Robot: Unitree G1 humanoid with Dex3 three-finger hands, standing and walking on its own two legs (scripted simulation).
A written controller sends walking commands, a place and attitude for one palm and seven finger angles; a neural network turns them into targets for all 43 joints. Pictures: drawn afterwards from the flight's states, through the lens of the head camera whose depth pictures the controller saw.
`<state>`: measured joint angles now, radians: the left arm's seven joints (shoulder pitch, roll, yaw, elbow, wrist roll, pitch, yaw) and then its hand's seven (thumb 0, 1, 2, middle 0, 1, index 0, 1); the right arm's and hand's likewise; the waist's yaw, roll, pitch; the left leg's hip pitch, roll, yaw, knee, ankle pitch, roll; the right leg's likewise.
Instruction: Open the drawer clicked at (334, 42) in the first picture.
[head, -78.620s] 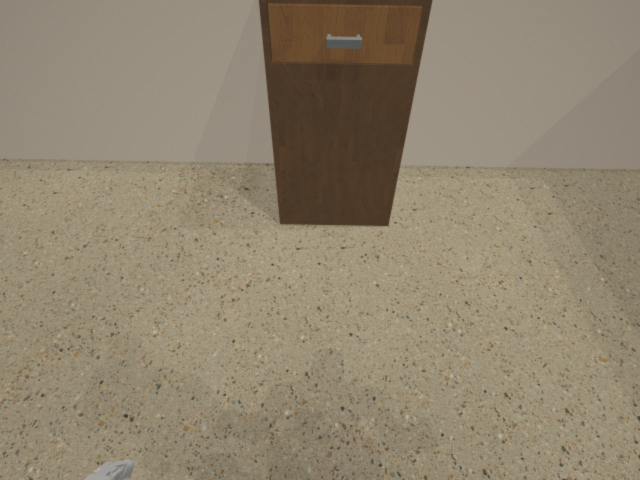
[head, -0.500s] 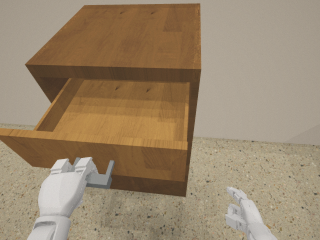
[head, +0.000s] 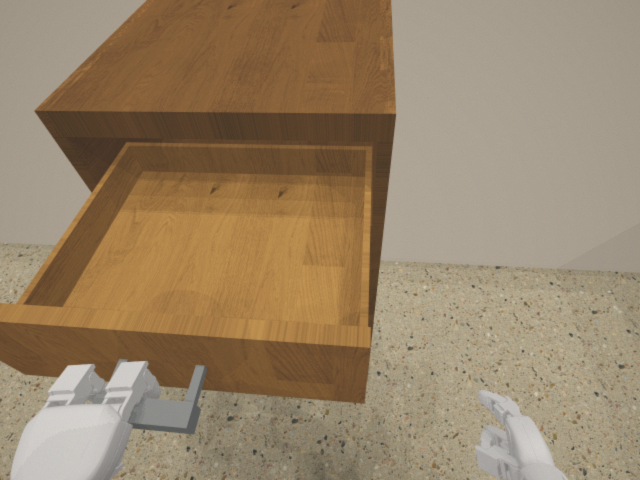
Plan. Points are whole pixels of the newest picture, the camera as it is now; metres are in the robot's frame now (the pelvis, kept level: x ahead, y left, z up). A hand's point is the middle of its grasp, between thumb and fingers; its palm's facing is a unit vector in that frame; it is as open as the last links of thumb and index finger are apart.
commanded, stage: open the thumb to release the handle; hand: left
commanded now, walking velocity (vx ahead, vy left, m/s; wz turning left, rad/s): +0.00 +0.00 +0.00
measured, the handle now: (152, 392) +0.18 +0.21 +0.07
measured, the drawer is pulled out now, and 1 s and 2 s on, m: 0.29 0.28 0.28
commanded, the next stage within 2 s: lift the hand off the handle in 0.42 s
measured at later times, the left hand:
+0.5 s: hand (111, 444) +0.13 +0.24 +0.06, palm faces +0.01 -0.08 -1.00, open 13.0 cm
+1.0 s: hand (115, 426) +0.15 +0.24 +0.06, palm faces +0.02 -0.07 -1.00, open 13.3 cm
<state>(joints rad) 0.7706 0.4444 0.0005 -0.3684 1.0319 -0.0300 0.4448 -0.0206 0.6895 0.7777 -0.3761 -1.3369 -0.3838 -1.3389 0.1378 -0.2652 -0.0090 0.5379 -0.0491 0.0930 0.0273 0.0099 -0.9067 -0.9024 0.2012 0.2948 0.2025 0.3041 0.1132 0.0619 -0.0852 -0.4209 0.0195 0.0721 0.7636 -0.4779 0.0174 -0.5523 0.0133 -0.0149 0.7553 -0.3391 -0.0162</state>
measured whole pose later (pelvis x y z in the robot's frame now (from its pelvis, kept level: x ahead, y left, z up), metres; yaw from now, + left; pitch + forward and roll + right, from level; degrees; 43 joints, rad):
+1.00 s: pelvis -0.02 -0.01 +0.01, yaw +3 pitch +3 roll +0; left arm 0.45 0.42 -0.05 -0.22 1.00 0.02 0.27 -0.01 -0.49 0.30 -0.32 -1.20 -0.40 -1.25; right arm 0.10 -0.22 0.02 0.61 -0.03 0.07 -0.05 0.01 -0.91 -0.90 0.20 0.30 0.20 0.30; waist 0.14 0.08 -0.03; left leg -0.32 0.00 0.03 0.65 -0.39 0.01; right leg -0.43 -0.01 -0.05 0.65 -0.27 -0.03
